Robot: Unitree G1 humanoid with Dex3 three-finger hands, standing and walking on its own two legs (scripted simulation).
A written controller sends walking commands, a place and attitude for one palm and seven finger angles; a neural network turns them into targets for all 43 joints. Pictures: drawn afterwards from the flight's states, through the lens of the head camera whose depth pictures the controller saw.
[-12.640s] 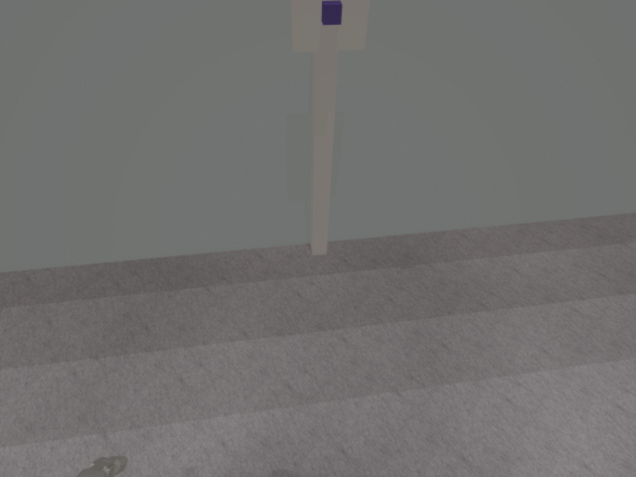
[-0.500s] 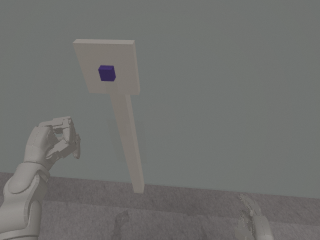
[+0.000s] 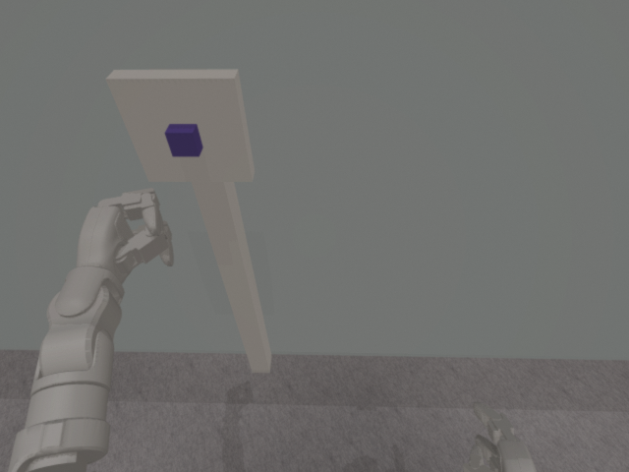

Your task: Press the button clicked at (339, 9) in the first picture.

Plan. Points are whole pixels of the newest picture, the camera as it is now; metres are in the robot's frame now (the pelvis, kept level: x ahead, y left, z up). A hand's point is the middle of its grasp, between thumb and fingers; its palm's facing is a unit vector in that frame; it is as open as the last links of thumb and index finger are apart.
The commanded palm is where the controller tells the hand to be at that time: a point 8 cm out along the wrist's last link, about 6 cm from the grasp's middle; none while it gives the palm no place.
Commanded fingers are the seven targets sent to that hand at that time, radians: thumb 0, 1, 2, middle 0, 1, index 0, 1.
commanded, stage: aim a knuckle at the button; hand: left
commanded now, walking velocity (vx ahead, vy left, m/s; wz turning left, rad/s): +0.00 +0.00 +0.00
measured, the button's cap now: (185, 139) +0.53 +0.24 +0.16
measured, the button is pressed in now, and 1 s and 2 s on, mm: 0 0 1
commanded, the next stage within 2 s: press the button with the knuckle in 1.20 s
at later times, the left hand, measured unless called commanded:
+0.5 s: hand (184, 198) +0.43 +0.22 +0.13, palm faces +0.08 -1.00 -0.01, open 3.1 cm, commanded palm +0.41 +0.27 +0.13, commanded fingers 0.00 0.90 0.90 -1.30 -1.50 -1.30 -1.50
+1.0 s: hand (180, 199) +0.43 +0.22 +0.13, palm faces +0.07 -1.00 +0.00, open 3.1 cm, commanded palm +0.40 +0.27 +0.13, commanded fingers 0.00 0.90 0.90 -1.30 -1.50 -1.30 -1.50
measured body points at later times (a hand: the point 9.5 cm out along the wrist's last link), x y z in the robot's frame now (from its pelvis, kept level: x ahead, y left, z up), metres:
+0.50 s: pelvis +0.00 +0.00 +0.00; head +0.03 +0.00 +0.44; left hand +0.42 +0.27 +0.14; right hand +0.09 -0.26 -0.11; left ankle -0.02 +0.13 -0.74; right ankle +0.02 -0.12 -0.74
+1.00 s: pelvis +0.00 +0.01 -0.01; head +0.03 +0.01 +0.44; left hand +0.42 +0.28 +0.13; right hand +0.10 -0.25 -0.11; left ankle -0.02 +0.13 -0.74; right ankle +0.02 -0.12 -0.74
